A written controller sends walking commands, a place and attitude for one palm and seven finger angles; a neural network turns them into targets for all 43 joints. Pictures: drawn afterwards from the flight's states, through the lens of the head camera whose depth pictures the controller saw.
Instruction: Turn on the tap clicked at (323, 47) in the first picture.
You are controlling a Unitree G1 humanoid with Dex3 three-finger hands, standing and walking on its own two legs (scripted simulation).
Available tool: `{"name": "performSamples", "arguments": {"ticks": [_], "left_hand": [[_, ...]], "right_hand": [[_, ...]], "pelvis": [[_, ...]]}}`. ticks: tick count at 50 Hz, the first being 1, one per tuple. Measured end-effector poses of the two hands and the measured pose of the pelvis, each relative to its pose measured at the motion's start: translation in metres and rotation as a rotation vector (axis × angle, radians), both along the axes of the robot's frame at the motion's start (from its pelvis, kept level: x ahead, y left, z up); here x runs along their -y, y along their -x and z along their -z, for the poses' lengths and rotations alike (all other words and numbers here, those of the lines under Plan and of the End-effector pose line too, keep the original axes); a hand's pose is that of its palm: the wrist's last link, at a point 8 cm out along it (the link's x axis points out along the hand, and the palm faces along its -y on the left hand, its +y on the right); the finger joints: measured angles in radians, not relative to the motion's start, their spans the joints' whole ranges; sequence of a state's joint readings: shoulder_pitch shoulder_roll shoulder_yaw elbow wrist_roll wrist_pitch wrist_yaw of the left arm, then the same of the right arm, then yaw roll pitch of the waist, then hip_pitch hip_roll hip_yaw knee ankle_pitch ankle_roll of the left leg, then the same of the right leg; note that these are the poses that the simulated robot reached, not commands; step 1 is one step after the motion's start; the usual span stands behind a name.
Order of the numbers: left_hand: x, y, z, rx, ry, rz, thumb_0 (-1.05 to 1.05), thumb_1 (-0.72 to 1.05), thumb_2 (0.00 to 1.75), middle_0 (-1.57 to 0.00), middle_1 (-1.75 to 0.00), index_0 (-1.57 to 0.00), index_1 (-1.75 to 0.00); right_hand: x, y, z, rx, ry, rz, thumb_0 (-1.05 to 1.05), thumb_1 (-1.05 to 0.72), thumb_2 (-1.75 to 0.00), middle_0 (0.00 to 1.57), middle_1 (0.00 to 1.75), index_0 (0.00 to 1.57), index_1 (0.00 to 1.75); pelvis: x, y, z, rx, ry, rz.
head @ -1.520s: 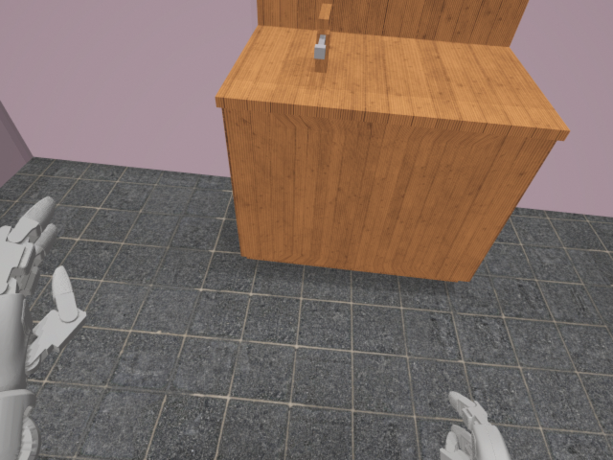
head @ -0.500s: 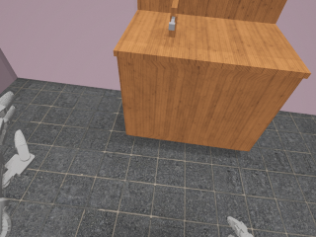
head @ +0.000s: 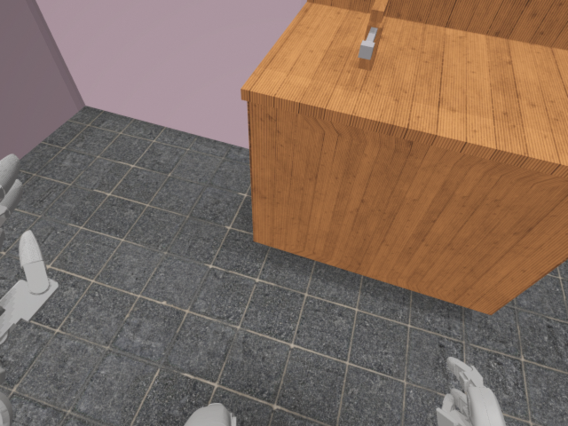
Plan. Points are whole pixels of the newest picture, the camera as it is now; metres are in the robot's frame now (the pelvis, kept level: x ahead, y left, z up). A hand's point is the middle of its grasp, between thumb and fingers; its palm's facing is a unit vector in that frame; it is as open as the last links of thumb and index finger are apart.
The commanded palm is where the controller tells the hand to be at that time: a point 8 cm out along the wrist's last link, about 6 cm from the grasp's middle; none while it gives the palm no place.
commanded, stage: turn to face it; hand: left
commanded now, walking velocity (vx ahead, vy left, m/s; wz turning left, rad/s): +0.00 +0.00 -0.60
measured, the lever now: (366, 50) +0.85 -0.11 +0.11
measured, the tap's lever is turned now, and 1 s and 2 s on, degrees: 0 0 0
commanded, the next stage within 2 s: take the last steps up to it in 0.96 s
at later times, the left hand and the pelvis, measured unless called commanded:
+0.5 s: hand (164, 215) +0.30 +0.17 +0.17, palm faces +0.18 -0.86 -0.47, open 7.4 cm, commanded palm +0.25 +0.22 +0.18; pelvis +0.03 -0.01 +0.00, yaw -14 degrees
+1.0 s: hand (243, 229) +0.29 +0.08 +0.17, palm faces -0.08 -0.88 -0.47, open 7.4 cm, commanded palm +0.25 +0.15 +0.18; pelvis -0.02 -0.01 -0.01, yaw -29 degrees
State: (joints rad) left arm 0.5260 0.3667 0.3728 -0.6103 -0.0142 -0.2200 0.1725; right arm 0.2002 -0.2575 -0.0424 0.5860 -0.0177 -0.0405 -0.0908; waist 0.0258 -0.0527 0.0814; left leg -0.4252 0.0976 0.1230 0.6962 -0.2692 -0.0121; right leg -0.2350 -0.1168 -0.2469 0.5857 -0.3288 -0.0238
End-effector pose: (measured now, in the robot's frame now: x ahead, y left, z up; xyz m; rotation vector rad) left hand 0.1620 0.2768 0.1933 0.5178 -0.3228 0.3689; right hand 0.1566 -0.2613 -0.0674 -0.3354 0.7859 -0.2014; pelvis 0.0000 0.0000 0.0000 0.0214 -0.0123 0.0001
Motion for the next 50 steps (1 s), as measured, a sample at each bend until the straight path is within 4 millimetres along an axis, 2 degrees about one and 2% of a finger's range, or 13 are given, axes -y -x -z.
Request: {"name": "performSamples", "arguments": {"ticks": [4,8,12,15,18,21,26,30,34,39,44,47,50], "left_hand": [[-0.015,-0.024,0.002,0.082,0.016,-0.005,0.01,0.89,0.89,-0.21,-0.3,-0.21,-0.3],[-0.017,-0.059,0.007,0.062,0.051,0.001,0.01,0.89,0.89,-0.21,-0.3,-0.21,-0.3],[0.01,-0.079,0.006,0.006,0.042,0.078,0.02,0.89,0.89,-0.2,-0.3,-0.2,-0.3],[0.036,-0.086,0.004,-0.022,-0.022,0.147,0.02,0.89,0.89,-0.21,-0.3,-0.2,-0.3],[0.053,-0.094,0.005,-0.042,-0.046,0.186,0.01,0.89,0.89,-0.21,-0.3,-0.21,-0.3],[0.059,-0.101,0.008,-0.08,-0.032,0.197,0.01,0.89,0.89,-0.21,-0.3,-0.21,-0.3],[0.064,-0.11,0.007,-0.102,-0.022,0.243,0.01,0.89,0.89,-0.21,-0.3,-0.21,-0.3],[0.066,-0.118,0.004,-0.049,-0.006,0.312,0.01,0.89,0.89,-0.21,-0.3,-0.21,-0.3],[0.065,-0.127,0.005,0.014,0.007,0.378,0.01,0.89,0.89,-0.21,-0.3,-0.21,-0.3],[0.076,-0.134,0.006,-0.014,0.029,0.414,0.01,0.89,0.89,-0.21,-0.3,-0.21,-0.3],[0.108,-0.128,0.007,-0.045,0.003,0.481,0.01,0.89,0.89,-0.21,-0.3,-0.2,-0.3],[0.13,-0.121,0.008,-0.035,-0.045,0.519,0.01,0.89,0.89,-0.21,-0.3,-0.21,-0.3],[0.145,-0.113,0.007,-0.048,-0.047,0.549,0.01,0.89,0.89,-0.21,-0.3,-0.21,-0.3]], "right_hand": [[-0.021,-0.036,0.0,0.077,-0.017,0.003,0.01,-0.91,-0.9,0.19,0.3,0.2,0.3],[-0.052,-0.058,-0.003,0.132,-0.121,-0.034,0.01,-0.91,-0.9,0.19,0.3,0.2,0.3],[-0.069,-0.061,-0.002,0.174,-0.235,-0.064,0.01,-0.9,-0.9,0.2,0.3,0.2,0.3],[-0.064,-0.055,0.01,0.18,-0.287,-0.052,0.01,-0.9,-0.9,0.2,0.3,0.21,0.3],[-0.045,-0.04,0.027,0.121,-0.288,-0.002,0.01,-0.9,-0.9,0.2,0.3,0.21,0.3],[-0.02,-0.016,0.034,0.036,-0.246,0.081,0.01,-0.9,-0.9,0.2,0.3,0.21,0.3],[0.016,0.029,0.025,-0.039,-0.147,0.223,0.01,-0.9,-0.9,0.2,0.3,0.2,0.3],[0.032,0.058,0.011,-0.043,-0.071,0.299,0.01,-0.91,-0.9,0.2,0.3,0.2,0.3],[0.031,0.077,0.0,-0.002,-0.031,0.366,0.01,-0.91,-0.9,0.19,0.3,0.2,0.3],[0.012,0.091,-0.006,0.066,-0.092,0.4,0.01,-0.91,-0.9,0.19,0.3,0.2,0.3],[-0.003,0.108,0.008,0.099,-0.181,0.403,0.01,-0.9,-0.9,0.2,0.3,0.2,0.3],[-0.001,0.123,0.025,0.101,-0.225,0.411,0.01,-0.9,-0.9,0.2,0.3,0.2,0.3],[0.005,0.144,0.035,0.058,-0.24,0.448,0.01,-0.9,-0.9,0.2,0.3,0.21,0.3]], "pelvis": [[-0.011,-0.019,0.01,0.012,0.012,0.033],[-0.009,-0.027,0.006,0.011,0.025,0.056],[-0.001,-0.032,0.004,0.004,0.034,0.106],[0.01,-0.035,0.011,0.005,0.028,0.138],[0.016,-0.035,0.014,0.001,0.028,0.157],[0.016,-0.034,0.009,-0.007,0.01,0.193],[0.012,-0.032,0.0,-0.024,-0.004,0.252],[0.004,-0.03,0.001,-0.032,0.006,0.298],[-0.005,-0.026,0.005,-0.015,0.004,0.355],[-0.005,-0.019,-0.003,-0.014,0.041,0.409],[0.003,-0.005,0.0,-0.018,0.054,0.468],[0.012,0.009,0.009,-0.012,0.052,0.488],[0.014,0.021,0.009,-0.016,0.038,0.507]]}}
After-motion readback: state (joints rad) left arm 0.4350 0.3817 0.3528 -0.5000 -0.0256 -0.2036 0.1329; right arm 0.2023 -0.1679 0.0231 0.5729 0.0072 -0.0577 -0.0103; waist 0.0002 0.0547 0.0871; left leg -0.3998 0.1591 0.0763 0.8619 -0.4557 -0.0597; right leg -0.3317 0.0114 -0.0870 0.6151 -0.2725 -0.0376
